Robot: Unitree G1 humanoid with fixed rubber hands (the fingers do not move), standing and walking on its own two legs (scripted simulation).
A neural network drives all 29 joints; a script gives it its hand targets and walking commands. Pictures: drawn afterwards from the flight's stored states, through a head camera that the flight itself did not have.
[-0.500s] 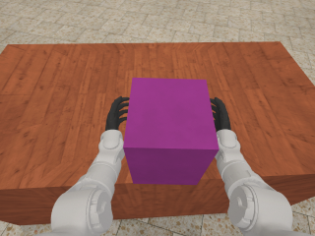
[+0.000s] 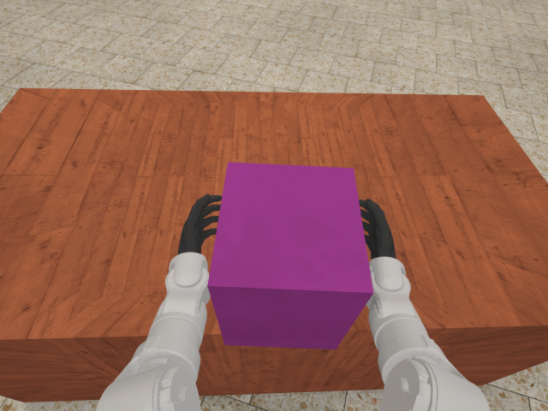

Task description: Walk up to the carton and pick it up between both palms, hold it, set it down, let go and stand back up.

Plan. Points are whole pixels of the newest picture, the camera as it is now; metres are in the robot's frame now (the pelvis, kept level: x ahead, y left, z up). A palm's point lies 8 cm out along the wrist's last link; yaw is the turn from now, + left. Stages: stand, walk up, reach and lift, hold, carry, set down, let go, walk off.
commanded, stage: reach and lift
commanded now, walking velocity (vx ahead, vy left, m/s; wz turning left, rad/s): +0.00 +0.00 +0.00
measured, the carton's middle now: (285, 261) +0.38 +0.00 -0.03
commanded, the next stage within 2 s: none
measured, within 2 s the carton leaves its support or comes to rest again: leaves its support in 0.12 s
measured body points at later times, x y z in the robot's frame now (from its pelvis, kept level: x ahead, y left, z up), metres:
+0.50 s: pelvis -0.02 +0.01 +0.00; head +0.01 +0.04 +0.45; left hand +0.37 +0.16 +0.05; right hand +0.38 -0.13 +0.06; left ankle +0.01 +0.15 -0.75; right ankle -0.02 -0.11 -0.75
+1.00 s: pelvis -0.01 +0.01 +0.00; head -0.03 +0.04 +0.45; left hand +0.37 +0.17 +0.09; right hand +0.37 -0.13 +0.09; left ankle +0.01 +0.15 -0.75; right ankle -0.02 -0.11 -0.75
